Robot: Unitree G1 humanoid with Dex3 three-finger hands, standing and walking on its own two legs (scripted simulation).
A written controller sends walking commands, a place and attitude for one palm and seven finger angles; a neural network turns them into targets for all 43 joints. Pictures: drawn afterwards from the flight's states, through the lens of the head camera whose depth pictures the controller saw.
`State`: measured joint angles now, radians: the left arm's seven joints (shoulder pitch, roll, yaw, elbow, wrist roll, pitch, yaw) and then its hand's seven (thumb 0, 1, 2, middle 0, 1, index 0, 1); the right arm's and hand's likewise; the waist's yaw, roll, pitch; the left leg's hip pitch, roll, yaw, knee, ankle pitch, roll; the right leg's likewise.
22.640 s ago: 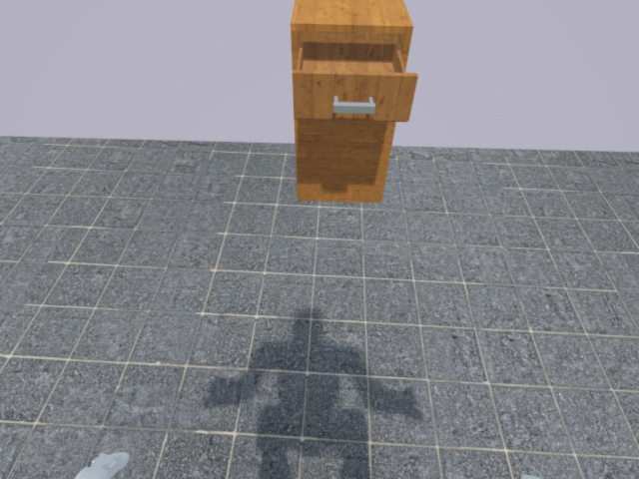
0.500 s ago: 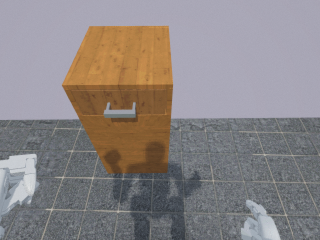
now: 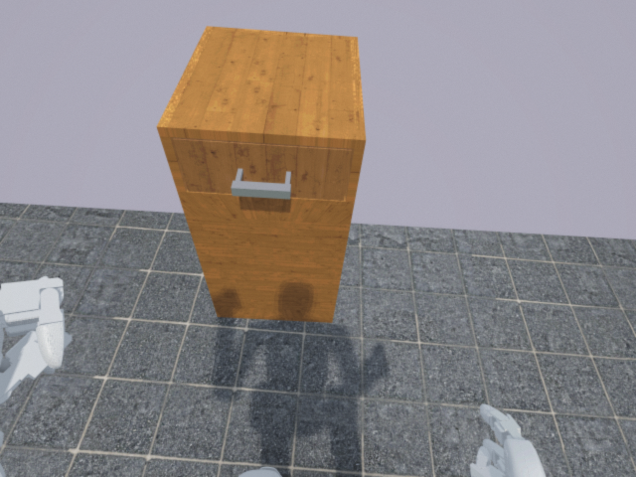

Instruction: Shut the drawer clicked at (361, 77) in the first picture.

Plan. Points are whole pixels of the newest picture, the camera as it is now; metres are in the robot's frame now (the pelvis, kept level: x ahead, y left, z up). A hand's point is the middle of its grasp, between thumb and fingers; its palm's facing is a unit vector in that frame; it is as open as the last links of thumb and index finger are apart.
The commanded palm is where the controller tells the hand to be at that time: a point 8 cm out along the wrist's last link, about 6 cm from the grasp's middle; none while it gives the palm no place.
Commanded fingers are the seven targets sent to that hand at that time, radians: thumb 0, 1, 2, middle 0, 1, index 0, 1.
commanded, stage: step back with the hand held close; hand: left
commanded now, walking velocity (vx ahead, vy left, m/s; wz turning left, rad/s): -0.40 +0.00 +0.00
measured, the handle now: (262, 182) +0.66 +0.14 -0.08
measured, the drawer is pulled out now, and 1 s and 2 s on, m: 0.00 0.00 0.00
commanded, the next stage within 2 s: stop stepping back and stand still in 0.30 s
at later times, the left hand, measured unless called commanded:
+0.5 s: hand out of the picture +0.10 +0.18 +0.19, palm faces +0.22 -0.79 -0.58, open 3.2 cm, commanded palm +0.06 +0.22 +0.19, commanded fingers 0.00 0.90 0.90 -1.40 -1.60 -1.40 -1.60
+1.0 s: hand out of the picture +0.00 +0.19 +0.18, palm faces +0.34 -0.82 -0.45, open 3.2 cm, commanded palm -0.08 +0.23 +0.19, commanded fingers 0.00 0.90 0.90 -1.40 -1.60 -1.40 -1.60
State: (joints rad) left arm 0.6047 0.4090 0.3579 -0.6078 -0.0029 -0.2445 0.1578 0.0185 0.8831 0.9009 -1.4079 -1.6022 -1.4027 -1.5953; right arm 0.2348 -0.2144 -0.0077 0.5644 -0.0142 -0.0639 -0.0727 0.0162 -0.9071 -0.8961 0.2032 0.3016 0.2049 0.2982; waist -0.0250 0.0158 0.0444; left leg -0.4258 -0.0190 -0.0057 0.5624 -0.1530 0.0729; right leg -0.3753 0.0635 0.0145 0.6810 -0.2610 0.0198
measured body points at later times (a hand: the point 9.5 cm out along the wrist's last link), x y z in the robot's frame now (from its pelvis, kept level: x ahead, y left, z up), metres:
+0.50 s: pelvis -0.10 -0.04 +0.00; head -0.07 -0.03 +0.45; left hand +0.08 +0.22 +0.22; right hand +0.05 -0.30 -0.07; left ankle -0.05 +0.04 -0.73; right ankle -0.21 -0.12 -0.72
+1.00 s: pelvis -0.23 -0.04 +0.00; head -0.24 -0.02 +0.45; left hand -0.03 +0.23 +0.20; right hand -0.12 -0.28 -0.08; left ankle -0.20 +0.08 -0.73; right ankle -0.20 -0.14 -0.67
